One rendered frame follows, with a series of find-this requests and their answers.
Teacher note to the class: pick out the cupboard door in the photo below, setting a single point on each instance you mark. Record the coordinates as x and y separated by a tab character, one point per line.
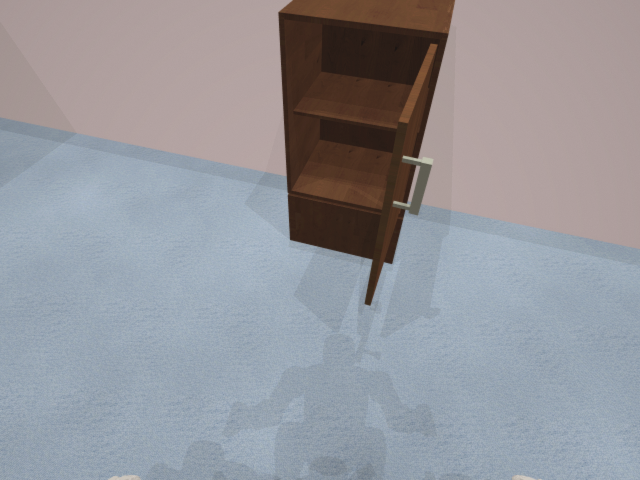
406	134

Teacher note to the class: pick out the handle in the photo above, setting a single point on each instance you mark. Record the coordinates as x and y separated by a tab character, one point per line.
425	168

